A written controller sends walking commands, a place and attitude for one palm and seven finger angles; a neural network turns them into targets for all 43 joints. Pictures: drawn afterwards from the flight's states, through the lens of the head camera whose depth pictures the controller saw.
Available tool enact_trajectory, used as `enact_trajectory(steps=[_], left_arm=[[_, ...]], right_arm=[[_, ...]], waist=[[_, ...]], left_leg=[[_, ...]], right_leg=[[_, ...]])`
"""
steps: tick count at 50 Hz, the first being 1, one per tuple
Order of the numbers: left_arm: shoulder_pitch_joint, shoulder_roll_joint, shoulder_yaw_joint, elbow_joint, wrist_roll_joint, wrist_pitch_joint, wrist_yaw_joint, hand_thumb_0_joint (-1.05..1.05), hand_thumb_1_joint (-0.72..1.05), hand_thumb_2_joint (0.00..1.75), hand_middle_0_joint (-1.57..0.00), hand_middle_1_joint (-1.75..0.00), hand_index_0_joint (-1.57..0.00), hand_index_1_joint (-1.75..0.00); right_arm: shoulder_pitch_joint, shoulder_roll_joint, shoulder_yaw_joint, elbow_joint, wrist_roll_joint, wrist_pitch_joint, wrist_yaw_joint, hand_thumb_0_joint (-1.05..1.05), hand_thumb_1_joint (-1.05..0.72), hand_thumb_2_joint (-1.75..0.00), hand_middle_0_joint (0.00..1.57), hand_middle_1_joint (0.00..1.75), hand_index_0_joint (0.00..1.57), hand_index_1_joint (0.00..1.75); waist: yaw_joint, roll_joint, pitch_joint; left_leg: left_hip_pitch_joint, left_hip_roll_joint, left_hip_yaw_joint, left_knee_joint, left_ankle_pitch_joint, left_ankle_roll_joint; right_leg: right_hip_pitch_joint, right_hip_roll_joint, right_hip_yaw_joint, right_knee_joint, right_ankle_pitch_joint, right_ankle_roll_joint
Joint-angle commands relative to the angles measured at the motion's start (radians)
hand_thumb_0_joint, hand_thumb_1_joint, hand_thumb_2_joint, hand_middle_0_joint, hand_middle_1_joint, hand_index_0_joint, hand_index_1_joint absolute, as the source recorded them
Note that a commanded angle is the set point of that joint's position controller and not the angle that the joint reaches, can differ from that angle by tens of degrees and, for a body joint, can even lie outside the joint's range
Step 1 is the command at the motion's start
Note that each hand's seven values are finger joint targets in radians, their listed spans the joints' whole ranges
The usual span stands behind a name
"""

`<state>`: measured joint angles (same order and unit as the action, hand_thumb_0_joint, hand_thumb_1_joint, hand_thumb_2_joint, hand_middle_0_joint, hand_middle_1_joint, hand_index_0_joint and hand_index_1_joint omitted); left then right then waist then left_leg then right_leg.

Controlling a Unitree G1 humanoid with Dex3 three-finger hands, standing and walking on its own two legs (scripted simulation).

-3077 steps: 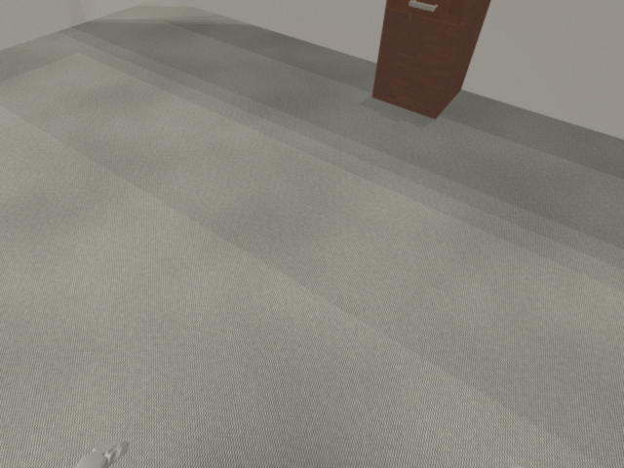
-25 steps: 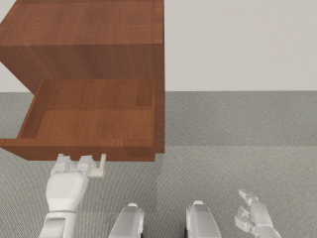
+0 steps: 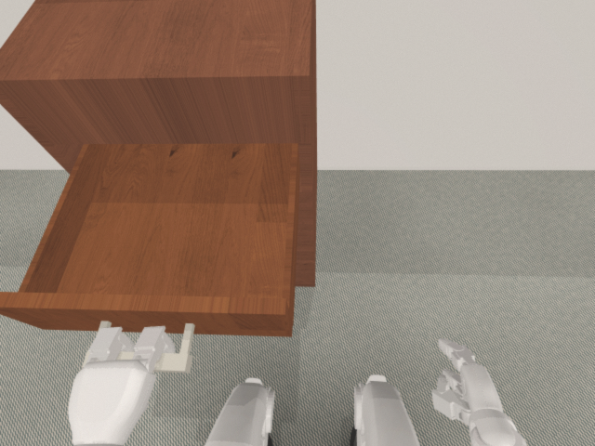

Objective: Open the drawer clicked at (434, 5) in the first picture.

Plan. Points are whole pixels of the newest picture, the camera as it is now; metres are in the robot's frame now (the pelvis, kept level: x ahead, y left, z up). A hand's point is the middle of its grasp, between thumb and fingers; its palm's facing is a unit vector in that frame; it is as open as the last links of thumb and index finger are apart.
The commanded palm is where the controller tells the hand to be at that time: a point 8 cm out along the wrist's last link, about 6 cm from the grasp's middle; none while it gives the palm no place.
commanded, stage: pull the drawer open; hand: left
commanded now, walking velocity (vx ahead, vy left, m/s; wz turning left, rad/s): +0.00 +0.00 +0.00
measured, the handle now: (142, 345) +0.24 +0.24 -0.04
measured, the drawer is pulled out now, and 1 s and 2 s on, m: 0.27 0.30 0.30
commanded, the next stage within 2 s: open the thumb to release the handle in 0.46 s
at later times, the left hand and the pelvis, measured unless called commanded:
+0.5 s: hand (129, 426) +0.15 +0.23 -0.05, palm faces -0.15 -0.08 -0.99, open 5.7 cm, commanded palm +0.10 +0.24 -0.01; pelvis -0.01 -0.01 -0.01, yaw +1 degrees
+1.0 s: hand (124, 426) +0.15 +0.24 -0.05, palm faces -0.12 -0.09 -0.99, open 11.0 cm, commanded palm +0.13 +0.23 -0.01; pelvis -0.01 +0.00 -0.01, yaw +1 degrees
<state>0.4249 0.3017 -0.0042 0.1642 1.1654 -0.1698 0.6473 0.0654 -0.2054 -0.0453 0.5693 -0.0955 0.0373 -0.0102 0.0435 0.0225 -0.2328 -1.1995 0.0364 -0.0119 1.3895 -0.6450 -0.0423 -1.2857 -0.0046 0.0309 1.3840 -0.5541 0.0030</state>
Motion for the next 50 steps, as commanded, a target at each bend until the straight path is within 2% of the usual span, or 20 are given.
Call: enact_trajectory(steps=[1, 8, 11, 13, 15, 16, 17, 19, 22, 27, 28, 29, 30, 33, 36, 37, 40, 43, 48, 50], left_arm=[[0.195, 0.168, 0.147, -0.163, -0.037, 0.003, 0.039, 0.0, 0.9, 0.9, -0.4, -1.35, -0.4, -1.35], [0.213, 0.176, 0.162, -0.19, -0.032, -0.026, 0.034, 0.0, 0.9, 0.9, -0.4, -1.35, -0.4, -1.35], [0.222, 0.173, 0.156, -0.197, -0.033, -0.039, 0.029, 0.0, 0.9, 0.9, -0.4, -1.35, -0.4, -1.35], [0.231, 0.195, 0.184, -0.21, -0.032, -0.046, 0.032, 0.0, 0.9, 0.9, -0.4, -1.35, -0.4, -1.35], [0.252, 0.179, 0.16, -0.225, -0.035, -0.05, 0.027, 0.0, 0.9, 0.9, -0.4, -1.35, -0.4, -1.35], [0.259, 0.177, 0.163, -0.221, -0.035, -0.049, 0.024, 0.0, 0.9, 0.9, -0.4, -1.35, -0.4, -1.35], [0.277, 0.172, 0.155, -0.226, -0.04, -0.048, 0.021, 0.0, 0.9, 0.9, -0.4, -1.35, -0.4, -1.35], [0.318, 0.18, 0.174, -0.229, -0.05, -0.049, 0.017, 0.0, 0.9, 0.9, -0.4, -1.35, -0.4, -1.35], [0.342, 0.179, 0.177, -0.229, -0.059, -0.044, 0.012, 0.0, 0.9, 0.9, -0.4, -1.35, -0.4, -1.35], [0.384, 0.175, 0.177, -0.237, -0.061, -0.055, 0.008, 0.0, 0.9, 0.9, -0.4, -1.35, -0.4, -1.35], [0.128, 0.176, 0.125, -0.262, -0.04, -0.05, 0.017, 0.0, 0.9, 0.9, -0.4, -1.35, -0.4, -1.35], [0.131, 0.186, 0.16, -0.26, -0.036, -0.061, 0.025, 0.0, 0.83, 0.87, -0.4, -1.34, -0.4, -1.34], [0.188, 0.171, 0.147, -0.215, -0.034, -0.065, 0.023, 0.0, 0.76, 0.84, -0.39, -1.34, -0.39, -1.34], [0.214, 0.18, 0.164, -0.228, -0.035, -0.061, 0.029, 0.0, 0.55, 0.75, -0.38, -1.31, -0.38, -1.31], [0.214, 0.162, 0.134, -0.248, -0.05, -0.045, 0.021, 0.0, 0.34, 0.66, -0.36, -1.29, -0.36, -1.29], [0.208, 0.164, 0.131, -0.239, -0.051, -0.039, 0.019, 0.0, 0.27, 0.63, -0.35, -1.28, -0.35, -1.28], [0.211, 0.154, 0.112, -0.24, -0.057, -0.031, 0.013, 0.0, 0.06, 0.54, -0.34, -1.26, -0.34, -1.26], [0.201, 0.163, 0.12, -0.226, -0.058, -0.025, 0.011, 0.0, -0.15, 0.45, -0.32, -1.24, -0.32, -1.24], [0.191, 0.167, 0.108, -0.23, -0.047, -0.031, 0.013, 0.0, -0.5, 0.3, -0.3, -1.2, -0.3, -1.2], [0.179, 0.157, 0.095, -0.224, -0.045, -0.028, 0.013, 0.0, -0.5, 0.3, -0.3, -1.2, -0.3, -1.2]], right_arm=[[-0.055, -0.094, -0.03, -0.145, 0.001, -0.042, -0.008, 0.0, -0.9, -0.9, 0.2, 0.3, 0.2, 0.3], [-0.074, -0.087, -0.029, -0.154, -0.003, -0.045, -0.009, 0.0, -0.9, -0.9, 0.2, 0.3, 0.2, 0.3], [-0.07, -0.085, -0.028, -0.151, -0.005, -0.048, -0.008, 0.0, -0.9, -0.9, 0.2, 0.3, 0.2, 0.3], [-0.078, -0.082, -0.03, -0.154, -0.003, -0.048, -0.012, 0.0, -0.9, -0.9, 0.2, 0.3, 0.2, 0.3], [-0.077, -0.081, -0.029, -0.161, -0.004, -0.048, -0.009, 0.0, -0.9, -0.9, 0.2, 0.3, 0.2, 0.3], [-0.075, -0.079, -0.03, -0.16, -0.003, -0.046, -0.008, 0.0, -0.9, -0.9, 0.2, 0.3, 0.2, 0.3], [-0.077, -0.079, -0.03, -0.166, -0.001, -0.047, -0.008, 0.0, -0.9, -0.9, 0.2, 0.3, 0.2, 0.3], [-0.079, -0.07, -0.027, -0.163, 0.0, -0.043, -0.009, 0.0, -0.9, -0.9, 0.2, 0.3, 0.2, 0.3], [-0.087, -0.064, -0.03, -0.167, 0.005, -0.037, -0.01, 0.0, -0.9, -0.9, 0.2, 0.3, 0.2, 0.3], [-0.088, -0.059, -0.029, -0.166, 0.004, -0.036, -0.01, 0.0, -0.9, -0.9, 0.2, 0.3, 0.2, 0.3], [-0.074, -0.086, -0.024, -0.145, -0.006, -0.036, -0.011, 0.0, -0.9, -0.9, 0.2, 0.3, 0.2, 0.3], [-0.068, -0.081, -0.03, -0.141, -0.008, -0.041, -0.014, 0.0, -0.9, -0.9, 0.2, 0.3, 0.2, 0.3], [-0.067, -0.078, -0.027, -0.14, -0.005, -0.05, -0.015, 0.0, -0.9, -0.9, 0.2, 0.3, 0.2, 0.3], [-0.068, -0.085, -0.033, -0.149, -0.01, -0.048, -0.013, 0.0, -0.9, -0.9, 0.2, 0.3, 0.2, 0.3], [-0.058, -0.088, -0.033, -0.152, -0.007, -0.046, -0.008, 0.0, -0.9, -0.9, 0.2, 0.3, 0.2, 0.3], [-0.058, -0.09, -0.036, -0.154, -0.005, -0.044, -0.011, 0.0, -0.9, -0.9, 0.2, 0.3, 0.2, 0.3], [-0.058, -0.092, -0.033, -0.158, -0.002, -0.045, -0.014, 0.0, -0.9, -0.9, 0.2, 0.3, 0.2, 0.3], [-0.064, -0.088, -0.031, -0.157, 0.0, -0.044, -0.02, 0.0, -0.9, -0.9, 0.2, 0.3, 0.2, 0.3], [-0.062, -0.092, -0.027, -0.162, -0.001, -0.048, -0.019, 0.0, -0.9, -0.9, 0.2, 0.3, 0.2, 0.3], [-0.058, -0.097, -0.027, -0.164, -0.001, -0.046, -0.018, 0.0, -0.9, -0.9, 0.2, 0.3, 0.2, 0.3]], waist=[[0.039, -0.037, -0.302], [0.042, -0.033, -0.276], [0.037, -0.06, -0.282], [0.048, -0.04, -0.281], [0.047, -0.033, -0.276], [0.047, -0.054, -0.279], [0.051, -0.037, -0.273], [0.062, -0.05, -0.304], [0.066, -0.073, -0.273], [0.075, -0.056, -0.284], [-0.005, -0.053, -0.267], [0.02, -0.049, -0.288], [0.026, -0.041, -0.277], [0.037, -0.042, -0.313], [0.028, -0.052, -0.328], [0.023, -0.067, -0.305], [0.02, -0.062, -0.298], [0.019, -0.091, -0.285], [0.024, -0.042, -0.281], [0.015, -0.046, -0.254]], left_leg=[[0.194, -0.061, 0.043, -0.156, 0.307, 0.061], [0.171, -0.061, 0.035, -0.142, 0.265, 0.065], [0.157, -0.064, 0.039, -0.122, 0.25, 0.066], [0.149, -0.064, 0.036, -0.123, 0.248, 0.067], [0.149, -0.066, 0.037, -0.12, 0.233, 0.066], [0.148, -0.068, 0.04, -0.115, 0.227, 0.066], [0.147, -0.068, 0.041, -0.12, 0.221, 0.068], [0.15, -0.07, 0.043, -0.121, 0.249, 0.068], [0.122, -0.07, 0.042, -0.125, 0.229, 0.068], [0.129, -0.07, 0.045, -0.125, 0.245, 0.07], [0.11, -0.059, 0.033, -0.089, 0.233, 0.072], [0.113, -0.061, 0.032, -0.086, 0.225, 0.067], [0.113, -0.063, 0.031, -0.089, 0.231, 0.068], [0.141, -0.062, 0.029, -0.097, 0.269, 0.066], [0.149, -0.066, 0.036, -0.1, 0.261, 0.065], [0.141, -0.065, 0.034, -0.105, 0.239, 0.066], [0.144, -0.063, 0.034, -0.114, 0.234, 0.068], [0.129, -0.06, 0.028, -0.118, 0.222, 0.069], [0.141, -0.059, 0.028, -0.123, 0.214, 0.067], [0.147, -0.057, 0.027, -0.125, 0.195, 0.066]], right_leg=[[0.29, 0.017, -0.025, -0.194, 0.307, -0.06], [0.241, 0.013, -0.036, -0.186, 0.232, -0.064], [0.228, 0.01, -0.022, -0.185, 0.224, -0.057], [0.229, 0.01, -0.027, -0.177, 0.212, -0.062], [0.217, 0.007, -0.028, -0.178, 0.19, -0.06], [0.211, 0.009, -0.022, -0.181, 0.177, -0.058], [0.221, 0.007, -0.024, -0.187, 0.174, -0.059], [0.246, 0.009, -0.018, -0.177, 0.215, -0.06], [0.266, 0.008, -0.008, -0.189, 0.21, -0.06], [0.267, 0.009, -0.001, -0.182, 0.238, -0.063], [0.192, 0.002, -0.009, -0.173, 0.23, -0.055], [0.194, 0.005, -0.007, -0.164, 0.203, -0.051], [0.2, 0.005, -0.024, -0.158, 0.215, -0.055], [0.206, 0.008, -0.025, -0.149, 0.249, -0.06], [0.224, 0.005, -0.02, -0.163, 0.245, -0.055], [0.225, 0.005, -0.021, -0.173, 0.222, -0.054], [0.224, 0.004, -0.035, -0.176, 0.211, -0.054], [0.228, 0.006, -0.035, -0.181, 0.195, -0.054], [0.201, 0.006, -0.043, -0.177, 0.16, -0.059], [0.178, 0.008, -0.046, -0.186, 0.132, -0.058]])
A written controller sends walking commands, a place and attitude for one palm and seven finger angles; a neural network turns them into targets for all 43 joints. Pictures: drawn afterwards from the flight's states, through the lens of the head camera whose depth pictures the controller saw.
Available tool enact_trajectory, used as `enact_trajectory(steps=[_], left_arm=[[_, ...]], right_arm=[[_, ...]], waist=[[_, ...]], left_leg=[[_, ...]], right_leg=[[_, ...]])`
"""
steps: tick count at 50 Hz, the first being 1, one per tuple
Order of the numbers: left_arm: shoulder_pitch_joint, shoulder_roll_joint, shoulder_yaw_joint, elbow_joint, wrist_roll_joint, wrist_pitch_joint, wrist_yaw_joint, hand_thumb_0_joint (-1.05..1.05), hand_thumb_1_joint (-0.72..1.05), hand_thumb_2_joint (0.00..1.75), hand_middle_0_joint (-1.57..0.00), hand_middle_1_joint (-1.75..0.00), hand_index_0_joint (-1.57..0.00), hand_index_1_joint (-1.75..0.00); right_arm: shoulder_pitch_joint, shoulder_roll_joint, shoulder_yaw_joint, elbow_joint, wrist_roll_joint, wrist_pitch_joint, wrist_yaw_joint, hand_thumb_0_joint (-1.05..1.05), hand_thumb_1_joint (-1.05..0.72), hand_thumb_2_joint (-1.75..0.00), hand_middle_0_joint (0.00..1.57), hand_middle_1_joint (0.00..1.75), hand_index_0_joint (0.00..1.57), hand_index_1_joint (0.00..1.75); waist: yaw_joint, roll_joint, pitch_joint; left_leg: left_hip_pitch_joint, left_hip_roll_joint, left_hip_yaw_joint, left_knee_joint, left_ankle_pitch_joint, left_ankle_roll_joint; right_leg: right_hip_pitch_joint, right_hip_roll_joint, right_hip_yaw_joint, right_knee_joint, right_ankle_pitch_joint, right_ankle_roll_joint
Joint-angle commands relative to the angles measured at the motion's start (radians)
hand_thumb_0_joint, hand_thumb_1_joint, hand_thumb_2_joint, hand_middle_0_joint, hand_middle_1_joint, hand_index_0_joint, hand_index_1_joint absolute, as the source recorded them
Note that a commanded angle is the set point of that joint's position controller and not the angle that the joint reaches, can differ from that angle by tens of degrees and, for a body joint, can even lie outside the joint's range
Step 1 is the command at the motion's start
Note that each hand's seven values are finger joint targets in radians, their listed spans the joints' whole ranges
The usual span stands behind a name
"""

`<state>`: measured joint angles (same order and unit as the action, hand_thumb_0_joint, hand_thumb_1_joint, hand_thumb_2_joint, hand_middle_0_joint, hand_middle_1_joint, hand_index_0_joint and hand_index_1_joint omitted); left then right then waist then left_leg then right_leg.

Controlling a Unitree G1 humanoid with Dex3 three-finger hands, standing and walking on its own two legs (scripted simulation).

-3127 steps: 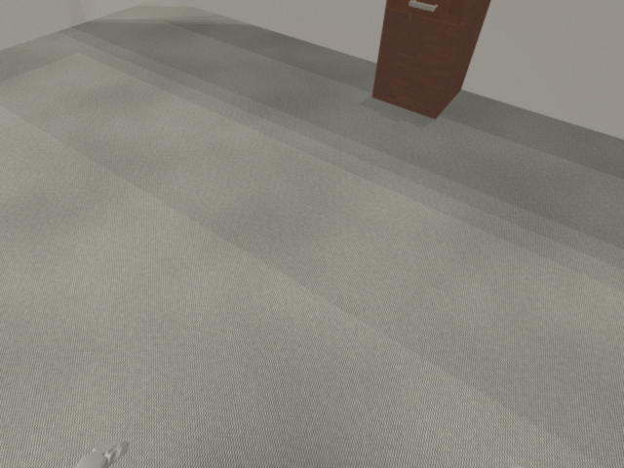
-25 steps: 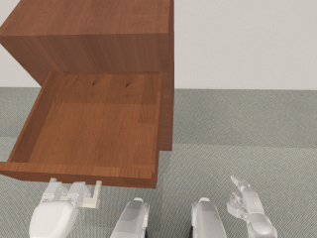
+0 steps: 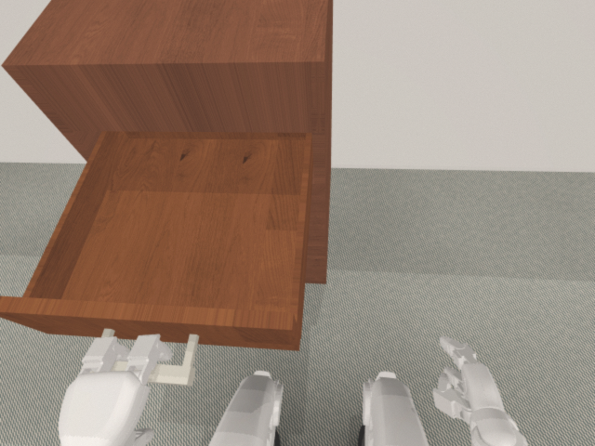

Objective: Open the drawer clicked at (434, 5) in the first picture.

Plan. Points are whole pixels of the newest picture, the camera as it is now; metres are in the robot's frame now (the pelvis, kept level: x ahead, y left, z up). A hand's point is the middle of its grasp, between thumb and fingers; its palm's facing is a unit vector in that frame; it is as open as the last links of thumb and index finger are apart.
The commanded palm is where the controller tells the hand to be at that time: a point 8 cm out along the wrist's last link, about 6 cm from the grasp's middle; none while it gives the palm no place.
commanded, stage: open the thumb to release the handle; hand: left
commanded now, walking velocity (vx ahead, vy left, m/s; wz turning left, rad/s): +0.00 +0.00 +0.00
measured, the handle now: (145, 355) +0.22 +0.23 -0.02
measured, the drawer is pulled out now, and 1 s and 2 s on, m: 0.30 0.30 0.29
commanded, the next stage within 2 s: lift the hand off the handle in 0.06 s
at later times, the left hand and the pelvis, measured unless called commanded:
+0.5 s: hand (138, 395) +0.18 +0.23 -0.04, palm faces -0.09 -0.08 -0.99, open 13.8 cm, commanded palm +0.16 +0.23 +0.01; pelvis +0.00 +0.00 +0.00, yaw +0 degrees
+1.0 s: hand (125, 392) +0.18 +0.23 +0.00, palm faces -0.09 -0.09 -0.99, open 13.7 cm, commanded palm +0.16 +0.22 +0.05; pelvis +0.01 +0.00 +0.03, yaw +0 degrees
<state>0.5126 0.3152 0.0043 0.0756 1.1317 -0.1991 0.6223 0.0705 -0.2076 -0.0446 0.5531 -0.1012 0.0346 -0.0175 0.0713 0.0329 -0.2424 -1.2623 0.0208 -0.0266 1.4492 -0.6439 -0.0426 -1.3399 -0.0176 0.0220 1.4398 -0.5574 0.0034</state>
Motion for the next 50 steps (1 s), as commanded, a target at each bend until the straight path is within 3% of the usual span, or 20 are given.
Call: enact_trajectory(steps=[1, 3, 6, 10, 15, 21, 28, 35, 40, 46, 48, 50], left_arm=[[0.078, 0.141, 0.076, -0.151, -0.012, 0.002, 0.038, 0.0, -0.5, 0.3, -0.3, -1.2, -0.3, -1.2], [0.082, 0.159, 0.103, -0.139, -0.014, 0.007, 0.041, 0.0, -0.5, 0.3, -0.3, -1.2, -0.3, -1.2], [0.082, 0.154, 0.089, -0.151, -0.01, 0.01, 0.043, 0.0, -0.5, 0.3, -0.3, -1.2, -0.3, -1.2], [0.018, 0.154, 0.085, -0.129, -0.008, 0.013, 0.046, 0.0, -0.5, 0.3, -0.3, -1.2, -0.3, -1.2], [-0.019, 0.137, 0.055, -0.148, -0.004, 0.027, 0.052, 0.0, -0.5, 0.3, -0.3, -1.2, -0.3, -1.2], [-0.051, 0.134, 0.039, -0.149, -0.008, 0.059, 0.056, 0.0, -0.5, 0.3, -0.3, -1.2, -0.3, -1.2], [0.006, 0.181, 0.085, -0.185, -0.023, 0.078, 0.059, 0.0, -0.5, 0.3, -0.3, -1.2, -0.3, -1.2], [0.046, 0.146, 0.058, -0.168, -0.042, 0.082, 0.038, 0.0, -0.5, 0.3, -0.3, -1.2, -0.3, -1.2], [0.03, 0.134, 0.032, -0.166, -0.04, 0.085, 0.029, 0.0, -0.5, 0.3, -0.3, -1.2, -0.3, -1.2], [0.01, 0.159, 0.052, -0.199, -0.029, 0.081, 0.033, 0.0, -0.5, 0.3, -0.3, -1.2, -0.3, -1.2], [0.045, 0.165, 0.065, -0.202, -0.029, 0.083, 0.034, 0.0, -0.5, 0.3, -0.3, -1.2, -0.3, -1.2], [0.04, 0.144, 0.037, -0.227, -0.033, 0.085, 0.029, 0.0, -0.5, 0.3, -0.3, -1.2, -0.3, -1.2]], right_arm=[[-0.06, -0.096, -0.026, -0.147, 0.003, -0.045, -0.009, 0.0, -0.9, -0.9, 0.2, 0.3, 0.2, 0.3], [-0.065, -0.095, -0.027, -0.147, 0.006, -0.046, -0.012, 0.0, -0.9, -0.9, 0.2, 0.3, 0.2, 0.3], [-0.059, -0.098, -0.025, -0.153, 0.005, -0.046, -0.009, 0.0, -0.9, -0.9, 0.2, 0.3, 0.2, 0.3], [-0.062, -0.104, -0.026, -0.146, 0.006, -0.049, -0.014, 0.0, -0.9, -0.9, 0.2, 0.3, 0.2, 0.3], [-0.049, -0.112, -0.027, -0.151, 0.006, -0.056, -0.012, 0.0, -0.9, -0.9, 0.2, 0.3, 0.2, 0.3], [-0.037, -0.114, -0.026, -0.148, 0.009, -0.057, -0.016, 0.0, -0.9, -0.9, 0.2, 0.3, 0.2, 0.3], [-0.036, -0.108, -0.023, -0.152, 0.015, -0.052, -0.026, 0.0, -0.9, -0.9, 0.2, 0.3, 0.2, 0.3], [-0.034, -0.107, -0.023, -0.154, 0.018, -0.045, -0.022, 0.0, -0.9, -0.9, 0.2, 0.3, 0.2, 0.3], [-0.032, -0.112, -0.021, -0.164, 0.018, -0.045, -0.015, 0.0, -0.9, -0.9, 0.2, 0.3, 0.2, 0.3], [-0.019, -0.113, -0.02, -0.179, 0.016, -0.043, -0.01, 0.0, -0.9, -0.9, 0.2, 0.3, 0.2, 0.3], [-0.023, -0.111, -0.019, -0.188, 0.016, -0.043, -0.008, 0.0, -0.9, -0.9, 0.2, 0.3, 0.2, 0.3], [-0.018, -0.114, -0.021, -0.194, 0.016, -0.041, -0.004, 0.0, -0.9, -0.9, 0.2, 0.3, 0.2, 0.3]], waist=[[-0.015, -0.055, -0.26], [-0.01, -0.056, -0.25], [-0.01, -0.032, -0.254], [-0.025, -0.048, -0.222], [-0.031, -0.018, -0.258], [-0.04, -0.037, -0.288], [-0.018, -0.024, -0.307], [-0.033, -0.059, -0.233], [-0.039, -0.042, -0.201], [-0.036, -0.031, -0.21], [-0.022, -0.02, -0.219], [-0.033, -0.019, -0.218]], left_leg=[[0.208, -0.043, 0.043, -0.183, 0.191, 0.068], [0.205, -0.041, 0.039, -0.188, 0.191, 0.068], [0.222, -0.041, 0.042, -0.192, 0.183, 0.065], [0.194, -0.037, 0.037, -0.183, 0.152, 0.068], [0.226, -0.037, 0.033, -0.192, 0.169, 0.067], [0.238, -0.034, 0.035, -0.2, 0.191, 0.068], [0.27, -0.036, 0.04, -0.229, 0.231, 0.066], [0.282, -0.033, 0.042, -0.26, 0.221, 0.068], [0.303, -0.033, 0.046, -0.287, 0.198, 0.07], [0.348, -0.035, 0.048, -0.307, 0.218, 0.068], [0.365, -0.035, 0.049, -0.32, 0.242, 0.067], [0.386, -0.035, 0.051, -0.322, 0.255, 0.068]], right_leg=[[0.234, 0.019, -0.032, -0.244, 0.13, -0.056], [0.24, 0.02, -0.032, -0.247, 0.13, -0.059], [0.219, 0.023, -0.037, -0.245, 0.104, -0.059], [0.2, 0.019, -0.037, -0.253, 0.072, -0.056], [0.193, 0.018, -0.051, -0.248, 0.073, -0.057], [0.231, 0.017, -0.049, -0.257, 0.109, -0.052], [0.309, 0.022, -0.037, -0.276, 0.163, -0.056], [0.328, 0.025, -0.045, -0.315, 0.164, -0.053], [0.326, 0.022, -0.051, -0.345, 0.127, -0.054], [0.344, 0.024, -0.049, -0.361, 0.139, -0.054], [0.368, 0.026, -0.049, -0.364, 0.165, -0.059], [0.371, 0.026, -0.051, -0.371, 0.187, -0.057]])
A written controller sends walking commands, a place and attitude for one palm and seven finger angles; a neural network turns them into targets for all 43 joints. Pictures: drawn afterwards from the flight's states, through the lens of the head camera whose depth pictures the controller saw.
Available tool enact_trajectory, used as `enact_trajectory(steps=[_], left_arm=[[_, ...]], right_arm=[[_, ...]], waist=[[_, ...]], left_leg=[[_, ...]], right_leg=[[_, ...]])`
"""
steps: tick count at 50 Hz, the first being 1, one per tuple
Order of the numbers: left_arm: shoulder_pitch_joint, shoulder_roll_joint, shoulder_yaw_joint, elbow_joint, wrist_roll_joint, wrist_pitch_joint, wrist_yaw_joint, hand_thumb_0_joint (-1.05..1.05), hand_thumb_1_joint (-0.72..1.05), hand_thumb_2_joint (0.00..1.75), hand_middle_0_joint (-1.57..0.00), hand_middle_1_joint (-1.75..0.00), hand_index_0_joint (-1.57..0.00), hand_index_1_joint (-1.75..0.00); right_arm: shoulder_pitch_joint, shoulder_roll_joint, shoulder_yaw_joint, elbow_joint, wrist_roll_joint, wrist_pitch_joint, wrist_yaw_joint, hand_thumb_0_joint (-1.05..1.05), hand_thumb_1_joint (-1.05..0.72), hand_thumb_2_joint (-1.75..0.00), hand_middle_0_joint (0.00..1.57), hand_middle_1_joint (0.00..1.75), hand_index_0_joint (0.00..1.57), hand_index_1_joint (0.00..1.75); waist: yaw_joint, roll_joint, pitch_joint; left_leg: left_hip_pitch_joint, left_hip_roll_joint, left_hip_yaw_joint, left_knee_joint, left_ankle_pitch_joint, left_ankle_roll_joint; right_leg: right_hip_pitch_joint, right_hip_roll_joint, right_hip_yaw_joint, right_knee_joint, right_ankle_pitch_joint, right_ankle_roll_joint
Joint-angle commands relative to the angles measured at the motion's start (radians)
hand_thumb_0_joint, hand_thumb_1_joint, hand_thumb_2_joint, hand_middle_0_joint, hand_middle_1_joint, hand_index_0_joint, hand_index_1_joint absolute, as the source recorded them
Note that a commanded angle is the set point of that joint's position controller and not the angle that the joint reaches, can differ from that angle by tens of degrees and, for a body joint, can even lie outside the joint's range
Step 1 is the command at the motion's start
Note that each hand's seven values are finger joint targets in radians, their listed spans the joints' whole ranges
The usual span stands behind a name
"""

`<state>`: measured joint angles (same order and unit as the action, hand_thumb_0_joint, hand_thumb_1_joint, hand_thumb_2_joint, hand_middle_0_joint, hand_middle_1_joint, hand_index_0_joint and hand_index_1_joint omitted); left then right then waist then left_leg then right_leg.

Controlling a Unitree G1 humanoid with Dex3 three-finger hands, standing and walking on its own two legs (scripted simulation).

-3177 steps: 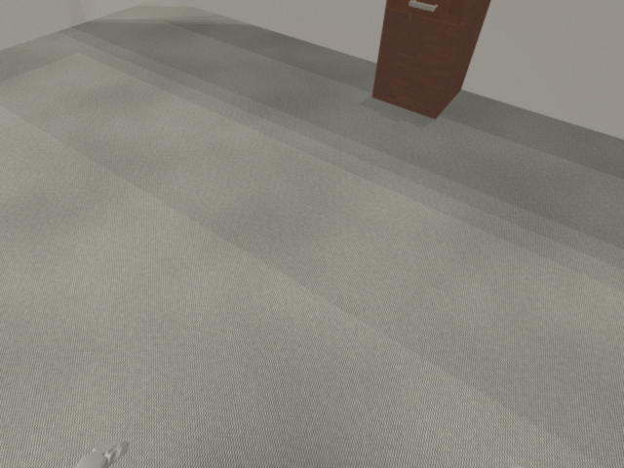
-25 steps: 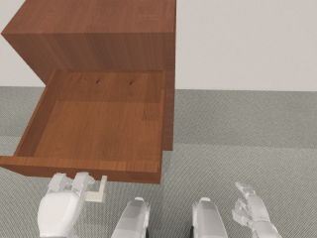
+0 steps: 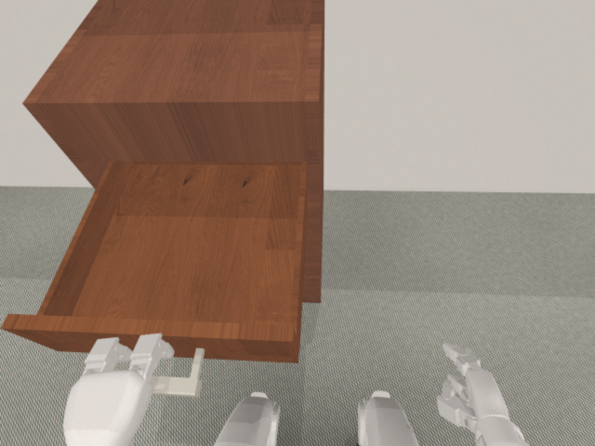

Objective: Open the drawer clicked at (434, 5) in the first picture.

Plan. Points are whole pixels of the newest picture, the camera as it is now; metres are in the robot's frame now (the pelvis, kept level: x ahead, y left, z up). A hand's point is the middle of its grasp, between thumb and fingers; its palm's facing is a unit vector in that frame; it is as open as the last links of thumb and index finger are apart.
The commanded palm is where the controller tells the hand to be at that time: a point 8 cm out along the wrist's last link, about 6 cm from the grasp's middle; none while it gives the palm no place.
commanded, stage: lift the hand off the handle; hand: left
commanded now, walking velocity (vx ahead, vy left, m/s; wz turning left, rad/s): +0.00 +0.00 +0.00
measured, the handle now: (154, 369) +0.22 +0.23 -0.05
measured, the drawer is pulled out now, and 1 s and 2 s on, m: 0.30 0.29 0.29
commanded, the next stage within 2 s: draw the hand back to the body in 1.76 s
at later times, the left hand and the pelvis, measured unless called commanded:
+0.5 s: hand (117, 414) +0.16 +0.23 +0.01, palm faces -0.08 -0.11 -0.99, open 13.8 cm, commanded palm +0.15 +0.22 +0.06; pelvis +0.01 +0.00 +0.02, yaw +0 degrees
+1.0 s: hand (100, 406) +0.16 +0.23 +0.04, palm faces -0.07 -0.13 -0.99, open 13.8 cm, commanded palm +0.15 +0.23 +0.09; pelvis +0.02 +0.01 +0.05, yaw -1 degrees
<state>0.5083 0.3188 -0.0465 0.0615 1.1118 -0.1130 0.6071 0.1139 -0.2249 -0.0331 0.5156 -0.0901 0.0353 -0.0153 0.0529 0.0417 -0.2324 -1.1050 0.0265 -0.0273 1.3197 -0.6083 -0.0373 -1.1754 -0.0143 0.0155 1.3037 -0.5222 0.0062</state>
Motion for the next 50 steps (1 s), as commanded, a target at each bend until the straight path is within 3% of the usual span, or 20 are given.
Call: enact_trajectory(steps=[1, 15, 22, 24, 25, 28, 32, 34, 37, 39, 41, 44, 45, 49, 50], left_arm=[[0.039, 0.146, 0.094, -0.22, -0.017, -0.002, 0.043, 0.0, -0.5, 0.3, -0.3, -1.2, -0.3, -1.2], [0.145, 0.149, 0.114, -0.22, -0.041, -0.014, 0.011, 0.0, -0.5, 0.3, -0.3, -1.2, -0.3, -1.2], [0.178, 0.145, 0.101, -0.284, -0.04, -0.036, 0.002, 0.0, -0.5, 0.3, -0.3, -1.2, -0.3, -1.2], [0.141, 0.149, 0.104, -0.29, -0.036, -0.033, 0.002, 0.0, -0.5, 0.3, -0.3, -1.2, -0.3, -1.2], [0.122, 0.147, 0.096, -0.3, -0.034, -0.034, 0.003, 0.0, -0.5, 0.3, -0.3, -1.2, -0.3, -1.2], [0.161, 0.179, 0.144, -0.293, -0.039, -0.026, 0.009, 0.0, -0.5, 0.3, -0.3, -1.2, -0.3, -1.2], [0.174, 0.156, 0.123, -0.31, -0.046, -0.004, 0.005, 0.0, -0.5, 0.3, -0.3, -1.2, -0.3, -1.2], [0.201, 0.155, 0.121, -0.307, -0.056, 0.011, -0.003, 0.0, -0.5, 0.3, -0.3, -1.2, -0.3, -1.2], [0.221, 0.129, 0.084, -0.315, -0.074, 0.025, -0.022, 0.0, -0.5, 0.3, -0.3, -1.2, -0.3, -1.2], [0.202, 0.142, 0.093, -0.296, -0.076, 0.031, -0.032, 0.0, -0.5, 0.3, -0.3, -1.2, -0.3, -1.2], [0.207, 0.152, 0.097, -0.3, -0.071, 0.019, -0.036, 0.0, -0.5, 0.3, -0.3, -1.2, -0.3, -1.2], [0.204, 0.161, 0.101, -0.33, -0.063, -0.002, -0.037, 0.0, -0.5, 0.3, -0.3, -1.2, -0.3, -1.2], [0.209, 0.158, 0.097, -0.347, -0.061, -0.013, -0.036, 0.0, -0.5, 0.3, -0.3, -1.2, -0.3, -1.2], [0.233, 0.179, 0.123, -0.388, -0.062, -0.027, -0.031, 0.0, -0.5, 0.3, -0.3, -1.2, -0.3, -1.2], [0.237, 0.166, 0.113, -0.397, -0.061, -0.031, -0.031, 0.0, -0.5, 0.3, -0.3, -1.2, -0.3, -1.2]], right_arm=[[-0.058, -0.095, -0.033, -0.156, 0.004, -0.042, -0.005, 0.0, -0.9, -0.9, 0.2, 0.3, 0.2, 0.3], [-0.054, -0.087, -0.033, -0.167, 0.01, -0.036, 0.007, 0.0, -0.9, -0.9, 0.2, 0.3, 0.2, 0.3], [-0.046, -0.091, -0.034, -0.183, 0.004, -0.04, 0.02, 0.0, -0.9, -0.9, 0.2, 0.3, 0.2, 0.3], [-0.038, -0.092, -0.033, -0.184, 0.001, -0.037, 0.023, 0.0, -0.9, -0.9, 0.2, 0.3, 0.2, 0.3], [-0.043, -0.094, -0.034, -0.186, 0.003, -0.037, 0.021, 0.0, -0.9, -0.9, 0.2, 0.3, 0.2, 0.3], [-0.039, -0.09, -0.035, -0.191, 0.005, -0.037, 0.02, 0.0, -0.9, -0.9, 0.2, 0.3, 0.2, 0.3], [-0.035, -0.092, -0.036, -0.201, 0.014, -0.028, 0.025, 0.0, -0.9, -0.9, 0.2, 0.3, 0.2, 0.3], [-0.028, -0.092, -0.035, -0.206, 0.018, -0.027, 0.028, 0.0, -0.9, -0.9, 0.2, 0.3, 0.2, 0.3], [-0.031, -0.093, -0.033, -0.212, 0.026, -0.022, 0.027, 0.0, -0.9, -0.9, 0.2, 0.3, 0.2, 0.3], [-0.025, -0.093, -0.029, -0.206, 0.028, -0.02, 0.027, 0.0, -0.9, -0.9, 0.2, 0.3, 0.2, 0.3], [-0.022, -0.093, -0.028, -0.209, 0.026, -0.022, 0.026, 0.0, -0.9, -0.9, 0.2, 0.3, 0.2, 0.3], [-0.015, -0.095, -0.027, -0.21, 0.02, -0.026, 0.031, 0.0, -0.9, -0.9, 0.2, 0.3, 0.2, 0.3], [-0.02, -0.096, -0.031, -0.211, 0.022, -0.027, 0.031, 0.0, -0.9, -0.9, 0.2, 0.3, 0.2, 0.3], [-0.01, -0.094, -0.03, -0.215, 0.014, -0.03, 0.048, 0.0, -0.9, -0.9, 0.2, 0.3, 0.2, 0.3], [-0.018, -0.096, -0.034, -0.217, 0.015, -0.029, 0.045, 0.0, -0.9, -0.9, 0.2, 0.3, 0.2, 0.3]], waist=[[-0.017, -0.03, -0.238], [-0.007, -0.079, -0.161], [-0.006, -0.029, -0.159], [-0.018, -0.053, -0.152], [-0.017, -0.035, -0.131], [-0.002, -0.057, -0.156], [0.002, -0.026, -0.145], [0.002, -0.039, -0.163], [-0.001, -0.043, -0.119], [-0.012, -0.094, -0.107], [-0.006, -0.094, -0.097], [-0.004, -0.056, -0.095], [0.005, -0.015, -0.082], [0.005, -0.014, -0.119], [0.009, -0.008, -0.101]], left_leg=[[0.234, -0.042, 0.054, -0.194, 0.224, 0.063], [0.258, -0.044, 0.062, -0.247, 0.229, 0.064], [0.318, -0.047, 0.061, -0.264, 0.25, 0.063], [0.32, -0.045, 0.056, -0.267, 0.248, 0.061], [0.314, -0.043, 0.053, -0.272, 0.23, 0.062], [0.326, -0.043, 0.055, -0.282, 0.249, 0.061], [0.354, -0.043, 0.062, -0.312, 0.256, 0.059], [0.379, -0.043, 0.063, -0.326, 0.277, 0.058], [0.378, -0.04, 0.065, -0.355, 0.271, 0.063], [0.38, -0.041, 0.065, -0.361, 0.272, 0.065], [0.381, -0.041, 0.064, -0.369, 0.262, 0.066], [0.422, -0.043, 0.067, -0.377, 0.287, 0.064], [0.431, -0.038, 0.064, -0.381, 0.295, 0.065], [0.469, -0.042, 0.059, -0.377, 0.34, 0.057], [0.465, -0.038, 0.061, -0.377, 0.339, 0.06]], right_leg=[[0.217, 0.022, -0.039, -0.241, 0.156, -0.058], [0.305, 0.023, -0.028, -0.304, 0.202, -0.056], [0.29, 0.027, -0.036, -0.311, 0.192, -0.063], [0.273, 0.028, -0.035, -0.314, 0.171, -0.061], [0.273, 0.025, -0.042, -0.319, 0.162, -0.061], [0.308, 0.028, -0.036, -0.327, 0.18, -0.062], [0.339, 0.029, -0.042, -0.344, 0.195, -0.061], [0.355, 0.033, -0.037, -0.352, 0.204, -0.06], [0.406, 0.029, -0.042, -0.383, 0.229, -0.057], [0.407, 0.031, -0.032, -0.398, 0.23, -0.052], [0.411, 0.029, -0.03, -0.404, 0.22, -0.053], [0.4, 0.032, -0.023, -0.408, 0.228, -0.059], [0.403, 0.032, -0.031, -0.404, 0.242, -0.064], [0.389, 0.035, -0.025, -0.397, 0.237, -0.068], [0.396, 0.036, -0.031, -0.398, 0.258, -0.069]])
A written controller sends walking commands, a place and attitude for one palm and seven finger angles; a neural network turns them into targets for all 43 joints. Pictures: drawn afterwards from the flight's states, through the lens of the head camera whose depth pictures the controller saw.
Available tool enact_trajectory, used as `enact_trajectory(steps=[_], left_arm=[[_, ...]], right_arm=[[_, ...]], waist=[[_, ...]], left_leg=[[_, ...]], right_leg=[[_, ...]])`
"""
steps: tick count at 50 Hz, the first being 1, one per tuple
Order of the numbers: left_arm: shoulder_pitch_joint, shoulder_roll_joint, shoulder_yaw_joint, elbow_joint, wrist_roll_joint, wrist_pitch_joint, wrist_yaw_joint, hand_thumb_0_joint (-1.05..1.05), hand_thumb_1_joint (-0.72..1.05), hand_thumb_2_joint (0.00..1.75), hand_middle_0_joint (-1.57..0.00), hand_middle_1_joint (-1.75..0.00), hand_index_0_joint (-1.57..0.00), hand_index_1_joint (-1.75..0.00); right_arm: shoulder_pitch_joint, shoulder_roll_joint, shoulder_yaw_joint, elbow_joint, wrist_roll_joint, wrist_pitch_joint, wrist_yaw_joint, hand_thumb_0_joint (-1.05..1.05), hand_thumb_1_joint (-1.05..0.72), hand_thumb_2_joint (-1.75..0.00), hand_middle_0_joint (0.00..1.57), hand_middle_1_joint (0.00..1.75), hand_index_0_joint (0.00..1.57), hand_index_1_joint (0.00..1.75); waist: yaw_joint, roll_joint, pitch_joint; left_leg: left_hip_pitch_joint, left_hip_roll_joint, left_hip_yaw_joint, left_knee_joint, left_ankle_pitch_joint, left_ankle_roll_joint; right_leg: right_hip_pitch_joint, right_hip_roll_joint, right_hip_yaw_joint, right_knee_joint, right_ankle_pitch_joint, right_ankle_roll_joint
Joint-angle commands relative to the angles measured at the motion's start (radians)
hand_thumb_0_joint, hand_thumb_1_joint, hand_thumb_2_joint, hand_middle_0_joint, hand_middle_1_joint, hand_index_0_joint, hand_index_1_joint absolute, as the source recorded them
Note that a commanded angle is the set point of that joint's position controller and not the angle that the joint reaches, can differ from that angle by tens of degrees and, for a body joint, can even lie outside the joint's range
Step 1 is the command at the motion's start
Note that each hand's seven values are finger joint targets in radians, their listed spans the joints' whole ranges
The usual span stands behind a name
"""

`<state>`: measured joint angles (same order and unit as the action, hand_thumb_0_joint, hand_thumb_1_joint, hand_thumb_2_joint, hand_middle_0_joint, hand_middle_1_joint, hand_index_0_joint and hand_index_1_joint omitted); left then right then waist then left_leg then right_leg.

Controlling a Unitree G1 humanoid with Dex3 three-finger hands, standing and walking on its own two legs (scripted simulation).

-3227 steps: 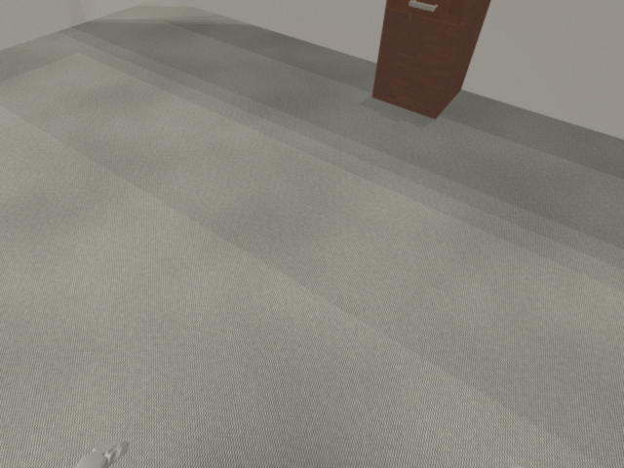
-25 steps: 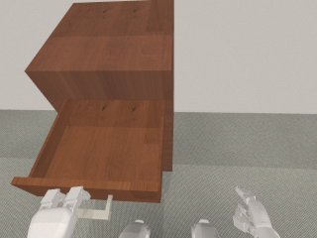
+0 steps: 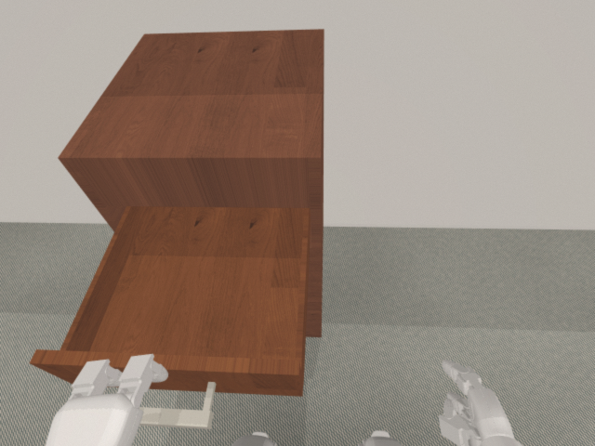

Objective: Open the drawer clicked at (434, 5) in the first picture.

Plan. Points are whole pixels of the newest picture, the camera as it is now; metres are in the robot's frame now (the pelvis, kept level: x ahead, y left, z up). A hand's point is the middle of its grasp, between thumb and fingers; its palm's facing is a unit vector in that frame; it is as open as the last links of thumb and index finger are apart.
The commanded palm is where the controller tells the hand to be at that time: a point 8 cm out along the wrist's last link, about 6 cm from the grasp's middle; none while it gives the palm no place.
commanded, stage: lift the hand off the handle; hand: left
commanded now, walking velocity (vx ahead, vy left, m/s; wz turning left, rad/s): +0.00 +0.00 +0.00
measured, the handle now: (168, 402) +0.19 +0.23 -0.10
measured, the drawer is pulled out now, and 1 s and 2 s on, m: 0.29 0.29 0.29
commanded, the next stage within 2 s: draw the hand back to the body in 0.76 s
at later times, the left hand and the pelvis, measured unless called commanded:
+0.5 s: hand (111, 425) +0.14 +0.23 +0.03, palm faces -0.01 -0.11 -0.99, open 13.8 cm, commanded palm +0.12 +0.22 +0.08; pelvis +0.01 +0.00 +0.01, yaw +0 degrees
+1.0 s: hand (94, 418) +0.14 +0.23 +0.06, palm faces +0.03 -0.08 -1.00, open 13.8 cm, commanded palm +0.12 +0.23 +0.12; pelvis +0.01 +0.00 +0.02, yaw -1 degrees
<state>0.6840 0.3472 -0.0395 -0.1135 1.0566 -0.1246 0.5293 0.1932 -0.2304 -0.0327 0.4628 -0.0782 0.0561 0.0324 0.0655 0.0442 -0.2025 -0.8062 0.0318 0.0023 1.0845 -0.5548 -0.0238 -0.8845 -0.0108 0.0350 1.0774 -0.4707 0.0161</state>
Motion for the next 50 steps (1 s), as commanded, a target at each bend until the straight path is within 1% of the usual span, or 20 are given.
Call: enact_trajectory(steps=[1, 6, 8, 9, 10, 11, 16, 20, 26, 27, 31, 34, 35, 36, 39, 40, 41, 42, 48, 50], left_arm=[[0.066, 0.145, 0.114, -0.217, -0.008, -0.017, 0.047, 0.0, -0.5, 0.3, -0.3, -1.2, -0.3, -1.2], [0.059, 0.128, 0.106, -0.219, -0.019, 0.009, 0.042, 0.0, -0.5, 0.3, -0.3, -1.2, -0.3, -1.2], [0.09, 0.129, 0.113, -0.218, -0.032, 0.019, 0.035, 0.0, -0.5, 0.3, -0.3, -1.2, -0.3, -1.2], [0.099, 0.118, 0.094, -0.229, -0.034, 0.024, 0.029, 0.0, -0.5, 0.3, -0.3, -1.2, -0.3, -1.2], [0.093, 0.102, 0.069, -0.236, -0.039, 0.031, 0.022, 0.0, -0.5, 0.3, -0.3, -1.2, -0.3, -1.2], [0.072, 0.122, 0.083, -0.247, -0.039, 0.033, 0.019, 0.0, -0.5, 0.3, -0.3, -1.2, -0.3, -1.2], [0.077, 0.144, 0.093, -0.25, -0.024, 0.03, 0.011, 0.0, -0.5, 0.3, -0.3, -1.2, -0.3, -1.2], [0.079, 0.146, 0.102, -0.283, -0.022, 0.02, 0.014, 0.0, -0.5, 0.3, -0.3, -1.2, -0.3, -1.2], [0.069, 0.165, 0.139, -0.289, -0.04, 0.033, 0.011, 0.0, -0.5, 0.3, -0.3, -1.2, -0.3, -1.2], [0.089, 0.142, 0.114, -0.303, -0.046, 0.034, 0.006, 0.0, -0.5, 0.3, -0.3, -1.2, -0.3, -1.2], [0.09, 0.143, 0.1, -0.317, -0.066, 0.045, -0.018, 0.0, -0.5, 0.3, -0.3, -1.2, -0.3, -1.2], [0.109, 0.133, 0.077, -0.313, -0.063, 0.05, -0.032, 0.0, -0.5, 0.3, -0.3, -1.2, -0.3, -1.2], [0.122, 0.115, 0.064, -0.302, -0.061, 0.044, -0.036, 0.0, -0.5, 0.3, -0.3, -1.2, -0.3, -1.2], [0.119, 0.142, 0.089, -0.289, -0.052, 0.041, -0.035, 0.0, -0.5, 0.3, -0.3, -1.2, -0.3, -1.2], [0.144, 0.15, 0.099, -0.303, -0.041, 0.03, -0.026, 0.0, -0.5, 0.3, -0.3, -1.2, -0.3, -1.2], [0.156, 0.152, 0.111, -0.304, -0.036, 0.022, -0.019, 0.0, -0.5, 0.3, -0.3, -1.2, -0.3, -1.2], [0.131, 0.168, 0.122, -0.314, -0.027, 0.018, -0.012, 0.0, -0.5, 0.3, -0.3, -1.2, -0.3, -1.2], [0.136, 0.155, 0.111, -0.334, -0.027, 0.013, -0.007, 0.0, -0.5, 0.3, -0.3, -1.2, -0.3, -1.2], [0.056, 0.228, 0.206, -0.413, -0.05, 0.018, 0.014, 0.0, -0.5, 0.3, -0.3, -1.2, -0.3, -1.2], [0.071, 0.197, 0.195, -0.38, -0.066, 0.033, 0.003, 0.0, -0.5, 0.3, -0.3, -1.2, -0.3, -1.2]], right_arm=[[-0.093, -0.087, -0.032, -0.167, 0.001, -0.05, 0.003, 0.0, -0.9, -0.9, 0.2, 0.3, 0.2, 0.3], [-0.095, -0.091, -0.035, -0.175, 0.007, -0.042, 0.007, 0.0, -0.9, -0.9, 0.2, 0.3, 0.2, 0.3], [-0.101, -0.089, -0.038, -0.177, 0.016, -0.042, 0.001, 0.0, -0.9, -0.9, 0.2, 0.3, 0.2, 0.3], [-0.091, -0.09, -0.036, -0.18, 0.015, -0.043, 0.007, 0.0, -0.9, -0.9, 0.2, 0.3, 0.2, 0.3], [-0.098, -0.09, -0.037, -0.182, 0.022, -0.041, 0.003, 0.0, -0.9, -0.9, 0.2, 0.3, 0.2, 0.3], [-0.091, -0.091, -0.035, -0.18, 0.02, -0.043, 0.006, 0.0, -0.9, -0.9, 0.2, 0.3, 0.2, 0.3], [-0.094, -0.085, -0.026, -0.181, 0.022, -0.044, 0.006, 0.0, -0.9, -0.9, 0.2, 0.3, 0.2, 0.3], [-0.099, -0.085, -0.028, -0.18, 0.024, -0.046, 0.006, 0.0, -0.9, -0.9, 0.2, 0.3, 0.2, 0.3], [-0.097, -0.087, -0.029, -0.178, 0.024, -0.045, 0.009, 0.0, -0.9, -0.9, 0.2, 0.3, 0.2, 0.3], [-0.103, -0.086, -0.032, -0.181, 0.027, -0.047, 0.008, 0.0, -0.9, -0.9, 0.2, 0.3, 0.2, 0.3], [-0.095, -0.09, -0.032, -0.176, 0.029, -0.051, 0.012, 0.0, -0.9, -0.9, 0.2, 0.3, 0.2, 0.3], [-0.097, -0.088, -0.027, -0.177, 0.031, -0.055, 0.018, 0.0, -0.9, -0.9, 0.2, 0.3, 0.2, 0.3], [-0.107, -0.084, -0.032, -0.175, 0.036, -0.053, 0.012, 0.0, -0.9, -0.9, 0.2, 0.3, 0.2, 0.3], [-0.1, -0.085, -0.027, -0.177, 0.03, -0.055, 0.019, 0.0, -0.9, -0.9, 0.2, 0.3, 0.2, 0.3], [-0.101, -0.085, -0.023, -0.184, 0.027, -0.055, 0.027, 0.0, -0.9, -0.9, 0.2, 0.3, 0.2, 0.3], [-0.108, -0.079, -0.031, -0.183, 0.033, -0.051, 0.022, 0.0, -0.9, -0.9, 0.2, 0.3, 0.2, 0.3], [-0.1, -0.082, -0.025, -0.184, 0.025, -0.051, 0.028, 0.0, -0.9, -0.9, 0.2, 0.3, 0.2, 0.3], [-0.108, -0.082, -0.029, -0.188, 0.024, -0.053, 0.027, 0.0, -0.9, -0.9, 0.2, 0.3, 0.2, 0.3], [-0.097, -0.088, -0.037, -0.178, 0.021, -0.048, 0.014, 0.0, -0.9, -0.9, 0.2, 0.3, 0.2, 0.3], [-0.102, -0.086, -0.04, -0.168, 0.03, -0.047, 0.007, 0.0, -0.9, -0.9, 0.2, 0.3, 0.2, 0.3]], waist=[[-0.009, -0.021, -0.134], [-0.016, -0.063, -0.111], [-0.004, -0.057, -0.109], [-0.008, -0.055, -0.134], [-0.009, -0.056, -0.098], [-0.012, -0.069, -0.123], [-0.005, -0.079, -0.077], [0.006, -0.016, -0.055], [-0.002, -0.049, -0.067], [0.003, -0.02, -0.059], [-0.004, -0.056, -0.086], [-0.004, -0.068, -0.067], [0.004, -0.065, -0.012], [0.002, -0.096, -0.034], [0.013, -0.073, -0.047], [0.024, -0.056, -0.016], [0.018, -0.063, -0.051], [0.02, -0.028, -0.037], [0.003, -0.013, -0.074], [-0.002, -0.015, -0.046]], left_leg=[[0.166, -0.046, 0.03, -0.139, 0.286, 0.044], [0.165, -0.041, 0.024, -0.161, 0.269, 0.043], [0.168, -0.04, 0.025, -0.177, 0.28, 0.045], [0.191, -0.043, 0.03, -0.179, 0.287, 0.044], [0.182, -0.038, 0.028, -0.19, 0.272, 0.048], [0.194, -0.039, 0.028, -0.19, 0.281, 0.047], [0.201, -0.041, 0.027, -0.21, 0.272, 0.047], [0.225, -0.037, 0.026, -0.227, 0.27, 0.046], [0.237, -0.04, 0.024, -0.237, 0.266, 0.046], [0.243, -0.036, 0.026, -0.244, 0.274, 0.048], [0.268, -0.035, 0.023, -0.255, 0.309, 0.051], [0.273, -0.035, 0.022, -0.266, 0.315, 0.049], [0.255, -0.03, 0.024, -0.274, 0.296, 0.053], [0.255, -0.034, 0.021, -0.271, 0.304, 0.049], [0.269, -0.038, 0.025, -0.27, 0.316, 0.043], [0.259, -0.034, 0.026, -0.271, 0.302, 0.046], [0.269, -0.039, 0.024, -0.264, 0.32, 0.042], [0.276, -0.038, 0.026, -0.261, 0.313, 0.043], [0.322, -0.043, 0.017, -0.252, 0.299, 0.046], [0.316, -0.037, 0.021, -0.265, 0.286, 0.049]], right_leg=[[0.093, 0.031, -0.046, -0.174, 0.19, -0.078], [0.107, 0.032, -0.054, -0.189, 0.177, -0.073], [0.153, 0.033, -0.051, -0.2, 0.208, -0.074], [0.148, 0.032, -0.045, -0.203, 0.199, -0.07], [0.166, 0.031, -0.058, -0.213, 0.205, -0.07], [0.156, 0.029, -0.044, -0.216, 0.196, -0.068], [0.166, 0.031, -0.038, -0.237, 0.183, -0.07], [0.181, 0.031, -0.04, -0.244, 0.186, -0.077], [0.198, 0.027, -0.024, -0.268, 0.186, -0.071], [0.217, 0.025, -0.035, -0.269, 0.206, -0.072], [0.238, 0.025, -0.018, -0.284, 0.233, -0.068], [0.241, 0.024, -0.016, -0.292, 0.223, -0.067], [0.256, 0.025, -0.029, -0.3, 0.239, -0.068], [0.239, 0.026, -0.015, -0.295, 0.227, -0.068], [0.236, 0.025, -0.003, -0.29, 0.227, -0.073], [0.246, 0.029, -0.016, -0.29, 0.235, -0.076], [0.226, 0.029, -0.006, -0.281, 0.23, -0.076], [0.225, 0.027, -0.004, -0.283, 0.236, -0.08], [0.224, 0.021, 0.01, -0.306, 0.208, -0.079], [0.243, 0.02, -0.009, -0.317, 0.218, -0.071]])
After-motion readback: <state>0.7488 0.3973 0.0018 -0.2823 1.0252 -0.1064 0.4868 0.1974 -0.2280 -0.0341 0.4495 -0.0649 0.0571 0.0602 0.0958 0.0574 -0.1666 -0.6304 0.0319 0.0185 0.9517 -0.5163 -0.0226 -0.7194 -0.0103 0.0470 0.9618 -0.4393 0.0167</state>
